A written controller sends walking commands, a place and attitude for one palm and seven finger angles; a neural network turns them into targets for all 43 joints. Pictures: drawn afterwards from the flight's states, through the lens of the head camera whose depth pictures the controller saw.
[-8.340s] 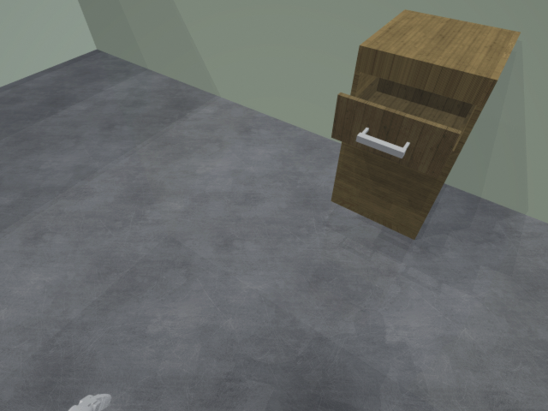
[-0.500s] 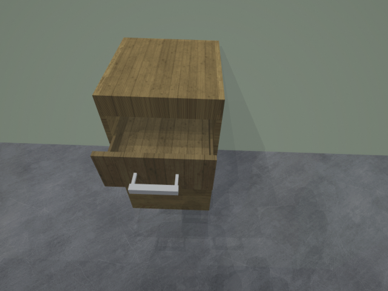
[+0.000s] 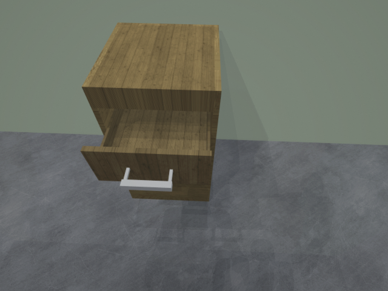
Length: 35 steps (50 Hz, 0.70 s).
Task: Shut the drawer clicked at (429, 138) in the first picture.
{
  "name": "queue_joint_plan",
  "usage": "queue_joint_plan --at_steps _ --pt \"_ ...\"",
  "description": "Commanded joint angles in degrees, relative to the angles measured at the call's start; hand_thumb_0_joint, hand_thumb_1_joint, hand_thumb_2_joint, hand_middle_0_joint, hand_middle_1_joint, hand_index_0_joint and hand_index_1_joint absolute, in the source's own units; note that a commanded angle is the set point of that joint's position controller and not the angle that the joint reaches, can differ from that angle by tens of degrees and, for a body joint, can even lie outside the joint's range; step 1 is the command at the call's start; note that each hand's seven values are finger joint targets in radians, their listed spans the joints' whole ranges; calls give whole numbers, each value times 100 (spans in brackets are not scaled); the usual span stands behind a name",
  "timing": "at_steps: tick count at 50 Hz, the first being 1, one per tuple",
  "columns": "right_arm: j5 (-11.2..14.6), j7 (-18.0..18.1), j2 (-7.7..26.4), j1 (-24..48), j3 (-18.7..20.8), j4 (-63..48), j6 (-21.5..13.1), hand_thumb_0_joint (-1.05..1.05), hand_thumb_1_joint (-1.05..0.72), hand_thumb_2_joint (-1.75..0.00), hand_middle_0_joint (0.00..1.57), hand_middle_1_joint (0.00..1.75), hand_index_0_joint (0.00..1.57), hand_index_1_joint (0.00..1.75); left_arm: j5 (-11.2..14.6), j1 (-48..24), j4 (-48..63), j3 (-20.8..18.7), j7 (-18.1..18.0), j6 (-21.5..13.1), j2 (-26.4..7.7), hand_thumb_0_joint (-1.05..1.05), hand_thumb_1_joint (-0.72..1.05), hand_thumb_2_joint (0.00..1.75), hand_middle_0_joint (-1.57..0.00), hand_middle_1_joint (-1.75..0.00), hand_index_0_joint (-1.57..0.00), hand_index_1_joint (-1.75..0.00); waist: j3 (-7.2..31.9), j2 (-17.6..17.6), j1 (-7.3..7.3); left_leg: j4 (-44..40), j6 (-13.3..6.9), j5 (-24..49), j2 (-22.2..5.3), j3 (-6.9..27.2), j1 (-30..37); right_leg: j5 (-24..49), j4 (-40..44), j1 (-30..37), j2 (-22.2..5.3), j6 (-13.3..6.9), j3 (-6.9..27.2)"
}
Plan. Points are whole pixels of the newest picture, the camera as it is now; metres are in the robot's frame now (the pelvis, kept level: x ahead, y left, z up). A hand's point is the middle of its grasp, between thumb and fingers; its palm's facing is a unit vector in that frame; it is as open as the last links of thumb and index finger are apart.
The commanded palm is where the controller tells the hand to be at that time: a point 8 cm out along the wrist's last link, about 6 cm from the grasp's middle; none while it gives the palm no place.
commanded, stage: come to a stop and stand still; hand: left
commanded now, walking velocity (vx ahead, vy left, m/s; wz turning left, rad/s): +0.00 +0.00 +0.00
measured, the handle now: (148, 178) +0.44 +0.18 -0.17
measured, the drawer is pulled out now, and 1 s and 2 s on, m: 0.18 0.18 0.18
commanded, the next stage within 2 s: look again from close up in 0.54 s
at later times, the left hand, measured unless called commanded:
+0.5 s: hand out of the picture -0.02 +0.23 -0.17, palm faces +0.00 -0.97 -0.24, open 7.3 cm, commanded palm none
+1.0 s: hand out of the picture -0.01 +0.17 -0.17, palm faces +0.02 -0.98 -0.20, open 7.3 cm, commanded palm none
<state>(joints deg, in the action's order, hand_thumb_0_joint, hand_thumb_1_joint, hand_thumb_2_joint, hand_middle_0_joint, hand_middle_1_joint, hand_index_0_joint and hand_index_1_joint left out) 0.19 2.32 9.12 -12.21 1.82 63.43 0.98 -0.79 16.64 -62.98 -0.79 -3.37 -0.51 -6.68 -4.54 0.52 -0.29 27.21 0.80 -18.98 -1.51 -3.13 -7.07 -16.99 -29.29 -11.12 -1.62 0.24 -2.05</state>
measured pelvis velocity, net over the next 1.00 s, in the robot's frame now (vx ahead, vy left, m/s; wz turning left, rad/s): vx -0.01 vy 0.01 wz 0.00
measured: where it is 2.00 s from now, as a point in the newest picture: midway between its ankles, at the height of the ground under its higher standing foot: outside the picture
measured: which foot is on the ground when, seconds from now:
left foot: down 0.00-1.00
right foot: down 0.00-1.00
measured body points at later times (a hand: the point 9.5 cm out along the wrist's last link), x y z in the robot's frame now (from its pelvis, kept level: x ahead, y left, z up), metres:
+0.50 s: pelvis -0.04 +0.04 +0.00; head -0.03 +0.04 +0.45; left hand -0.02 +0.29 -0.15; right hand -0.01 -0.19 -0.15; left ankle -0.04 +0.12 -0.74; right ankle -0.02 -0.12 -0.74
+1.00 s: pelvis -0.01 +0.01 +0.00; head +0.00 +0.00 +0.45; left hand -0.01 +0.23 -0.15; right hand -0.01 -0.21 -0.16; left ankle -0.04 +0.12 -0.74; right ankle -0.02 -0.12 -0.74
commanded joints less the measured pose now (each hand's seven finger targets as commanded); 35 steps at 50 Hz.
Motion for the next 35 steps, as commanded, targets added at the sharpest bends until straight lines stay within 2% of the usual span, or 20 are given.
queue_joint_plan --at_steps 1,2,3,4,5,6,7,8,9,11,12,13,17,22,25,31,35 --pt "7 -70 625 92 97 -660 -161 0 -90 -90 20 30 20 30 -34 847 79 -175 -158 -137 -1067 0 90 90 -20 -30 -20 -30 462 -757 -188 1072 24 1348 -402 -5 -587 5234 321 364 -1001 -92 922" --pt "-16 -110 353 -232 80 -910 -133 0 -90 -90 20 30 20 30 -54 649 414 -211 -124 -212 -1265 0 90 90 -20 -30 -20 -30 881 -1108 25 933 -95 -409 -100 240 -1076 4850 277 857 -1306 -405 1201" --pt "-34 -136 344 -184 54 -941 -82 0 -90 -90 20 30 20 30 -69 398 562 -193 -79 -218 -1282 0 90 90 -20 -30 -20 -30 931 -835 16 786 -107 -449 -114 63 -937 3862 395 681 -1374 -602 1185" --pt "-42 -141 328 -385 28 -958 -81 0 -90 -90 20 30 20 30 -66 156 693 -155 -42 -178 -1200 0 90 90 -20 -30 -20 -30 815 -682 187 450 -111 -190 -28 72 -572 2473 446 134 -1195 -606 994" --pt "-68 -157 381 -540 14 -908 -105 0 -90 -90 20 30 20 30 -37 -55 775 -129 -9 -132 -1110 0 90 90 -20 -30 -20 -30 537 -264 280 107 -132 217 -86 138 -324 1345 385 -384 -927 -506 800" --pt "-96 -169 498 -511 4 -930 -136 0 -90 -90 20 30 20 30 -17 -123 844 -93 27 -73 -1042 0 90 90 -20 -30 -20 -30 126 268 219 -128 -211 577 -312 411 -523 479 343 -690 -600 -352 595" --pt "-118 -171 614 -410 -12 -993 -178 0 -90 -90 20 30 20 30 -35 -84 857 -68 49 1 -981 0 90 90 -20 -30 -20 -30 -109 853 131 -462 -330 719 -531 769 -900 2 171 -593 -306 -227 346" --pt "-136 -162 739 -384 -17 -1037 -198 0 -90 -90 20 30 20 30 -50 19 853 -40 59 40 -921 0 90 90 -20 -30 -20 -30 -223 1140 46 -762 -441 749 -734 980 -1209 -212 1 -377 -145 -150 98" --pt "-136 -148 829 -296 -29 -1096 -196 0 -90 -90 20 30 20 30 -51 115 815 -9 75 62 -872 0 90 90 -20 -30 -20 -30 -242 968 -29 -918 -498 511 -767 1092 -1316 -215 -53 -244 -79 -130 37" --pt "-125 -149 890 -180 -43 -1185 -187 0 -90 -90 20 30 20 30 -46 149 779 32 131 72 -860 0 90 90 -20 -30 -20 -30 -293 337 -75 -1069 -475 -353 -641 1041 -1454 -36 106 -162 -137 -142 125" --pt "-127 -156 914 -226 -46 -1184 -188 0 -90 -90 20 30 20 30 -48 105 788 36 148 75 -883 0 90 90 -20 -30 -20 -30 -324 277 -39 -1183 -449 -639 -589 1070 -1500 -40 134 -169 -152 -149 162" --pt "-135 -155 920 -247 -49 -1172 -196 0 -90 -90 20 30 20 30 -55 79 805 38 161 81 -898 0 90 90 -20 -30 -20 -30 -374 399 -45 -1301 -453 -705 -598 1100 -1498 -16 117 -214 -151 -150 142" --pt "-131 -167 979 -290 -62 -1107 -204 0 -90 -90 20 30 20 30 -50 144 775 50 185 65 -924 0 90 90 -20 -30 -20 -30 -216 115 -53 -1394 -444 -891 -556 1083 -1342 47 240 -199 -213 -133 203" --pt "-116 -167 954 -437 -106 -909 -241 0 -90 -90 20 30 20 30 -33 178 654 65 195 8 -944 0 90 90 -20 -30 -20 -30 22 -23 -21 -1251 -420 -383 -476 933 -1019 251 390 -137 -317 -132 291" --pt "-104 -154 894 -508 -129 -754 -262 0 -90 -90 20 30 20 30 -19 224 527 79 188 -14 -919 0 90 90 -20 -30 -20 -30 96 87 -16 -1143 -407 77 -454 806 -832 468 443 -94 -362 -124 309" --pt "-69 -105 747 -740 -186 -421 -313 0 -90 -90 20 30 20 30 11 291 257 84 156 -52 -857 0 90 90 -20 -30 -20 -30 306 -54 8 -799 -370 1265 -412 566 -467 1010 434 104 -441 -97 322" --pt "-65 -80 639 -789 -202 -246 -303 0 -90 -90 20 30 20 30 15 313 126 83 135 -56 -778 0 90 90 -20 -30 -20 -30 147 -54 16 -738 -341 1398 -411 483 -419 1108 464 50 -438 -109 341"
